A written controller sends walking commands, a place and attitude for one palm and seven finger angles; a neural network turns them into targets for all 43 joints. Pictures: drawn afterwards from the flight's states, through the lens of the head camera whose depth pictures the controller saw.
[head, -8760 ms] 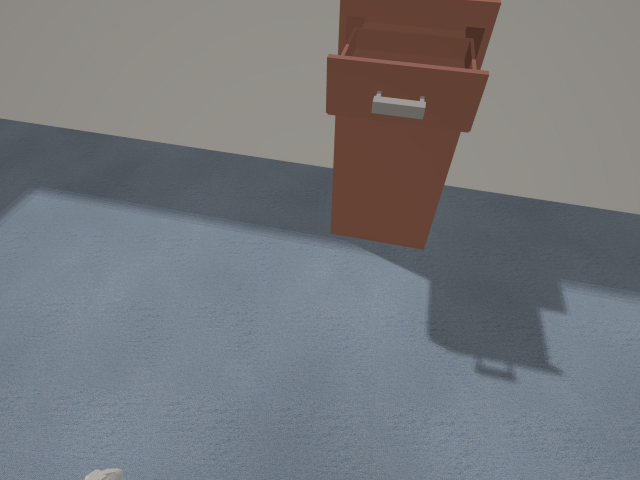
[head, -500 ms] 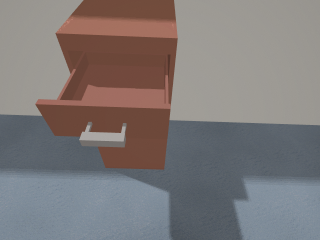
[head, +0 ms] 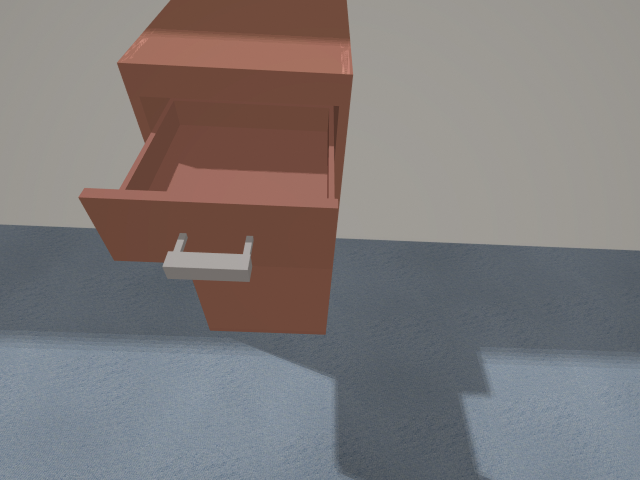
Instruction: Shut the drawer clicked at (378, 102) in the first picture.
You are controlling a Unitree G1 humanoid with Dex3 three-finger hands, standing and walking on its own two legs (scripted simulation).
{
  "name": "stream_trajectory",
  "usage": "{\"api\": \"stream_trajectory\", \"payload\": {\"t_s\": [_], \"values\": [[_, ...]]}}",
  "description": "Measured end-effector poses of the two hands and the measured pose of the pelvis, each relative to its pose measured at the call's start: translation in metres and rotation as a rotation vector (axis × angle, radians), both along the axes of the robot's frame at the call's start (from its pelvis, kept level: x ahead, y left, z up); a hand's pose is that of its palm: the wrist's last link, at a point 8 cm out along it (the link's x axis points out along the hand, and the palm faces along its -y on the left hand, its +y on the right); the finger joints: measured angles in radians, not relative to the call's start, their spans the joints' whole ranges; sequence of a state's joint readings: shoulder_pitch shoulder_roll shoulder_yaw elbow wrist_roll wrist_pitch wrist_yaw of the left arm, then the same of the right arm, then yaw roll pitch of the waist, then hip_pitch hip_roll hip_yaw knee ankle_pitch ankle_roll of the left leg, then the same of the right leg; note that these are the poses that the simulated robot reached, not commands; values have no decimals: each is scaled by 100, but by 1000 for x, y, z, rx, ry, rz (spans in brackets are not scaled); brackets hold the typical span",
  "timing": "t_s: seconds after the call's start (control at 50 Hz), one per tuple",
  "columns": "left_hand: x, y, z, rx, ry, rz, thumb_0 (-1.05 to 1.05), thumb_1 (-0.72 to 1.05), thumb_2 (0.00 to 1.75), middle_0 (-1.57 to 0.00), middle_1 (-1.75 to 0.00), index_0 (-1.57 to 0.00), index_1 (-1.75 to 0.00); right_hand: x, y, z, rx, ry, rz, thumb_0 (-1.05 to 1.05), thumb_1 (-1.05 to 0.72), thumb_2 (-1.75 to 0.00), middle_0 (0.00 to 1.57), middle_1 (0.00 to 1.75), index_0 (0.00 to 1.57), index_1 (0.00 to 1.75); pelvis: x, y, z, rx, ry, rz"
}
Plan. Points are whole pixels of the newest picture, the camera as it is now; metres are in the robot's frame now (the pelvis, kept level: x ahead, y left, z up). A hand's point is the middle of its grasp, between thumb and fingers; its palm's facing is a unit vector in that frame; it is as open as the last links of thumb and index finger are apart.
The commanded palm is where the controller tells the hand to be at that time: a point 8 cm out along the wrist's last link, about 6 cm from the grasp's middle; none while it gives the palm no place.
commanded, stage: come to a stop and stand still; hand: left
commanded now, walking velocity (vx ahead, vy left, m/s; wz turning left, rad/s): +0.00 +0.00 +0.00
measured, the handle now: (212, 253) +0.40 +0.19 +0.03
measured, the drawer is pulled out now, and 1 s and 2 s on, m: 0.27 0.27 0.27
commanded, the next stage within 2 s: look again from close up in 0.28 s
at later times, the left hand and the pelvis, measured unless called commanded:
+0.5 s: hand out of the picture -0.04 +0.16 -0.18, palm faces +0.02 -0.98 -0.17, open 7.4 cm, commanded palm none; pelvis -0.02 +0.00 +0.00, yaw +0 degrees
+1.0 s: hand out of the picture +0.00 +0.15 -0.17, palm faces +0.01 -0.98 -0.21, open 7.3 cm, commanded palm none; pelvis -0.01 -0.02 +0.00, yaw +0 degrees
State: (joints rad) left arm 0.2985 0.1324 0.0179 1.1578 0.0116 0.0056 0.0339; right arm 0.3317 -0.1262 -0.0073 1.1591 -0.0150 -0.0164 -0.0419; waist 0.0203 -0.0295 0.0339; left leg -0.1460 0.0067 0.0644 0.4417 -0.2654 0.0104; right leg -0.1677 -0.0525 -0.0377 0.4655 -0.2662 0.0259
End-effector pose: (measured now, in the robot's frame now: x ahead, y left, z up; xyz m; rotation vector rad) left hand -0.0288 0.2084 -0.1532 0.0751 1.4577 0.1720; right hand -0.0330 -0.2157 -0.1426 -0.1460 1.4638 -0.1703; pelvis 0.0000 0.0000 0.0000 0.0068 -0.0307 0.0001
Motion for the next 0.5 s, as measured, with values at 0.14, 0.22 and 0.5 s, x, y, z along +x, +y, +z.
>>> {"api": "stream_trajectory", "payload": {"t_s": [0.14,0.22,0.5], "values": [[11,7,6,23,-42,-26,0,91,90,-20,-30,-20,-30,1,27,-6,64,-24,-9,1,-92,-89,20,30,20,30,-5,3,2,-1,-8,-5],[11,8,8,31,-52,-31,0,91,90,-20,-30,-20,-30,-4,29,-7,75,-25,-22,2,-92,-89,20,30,20,30,-8,3,3,2,-5,-8],[-17,-4,3,20,-19,-55,0,91,90,-20,-30,-20,-30,-3,4,-9,45,-75,10,0,-91,-89,20,30,20,30,-20,-1,-4,-10,10,0]]}}
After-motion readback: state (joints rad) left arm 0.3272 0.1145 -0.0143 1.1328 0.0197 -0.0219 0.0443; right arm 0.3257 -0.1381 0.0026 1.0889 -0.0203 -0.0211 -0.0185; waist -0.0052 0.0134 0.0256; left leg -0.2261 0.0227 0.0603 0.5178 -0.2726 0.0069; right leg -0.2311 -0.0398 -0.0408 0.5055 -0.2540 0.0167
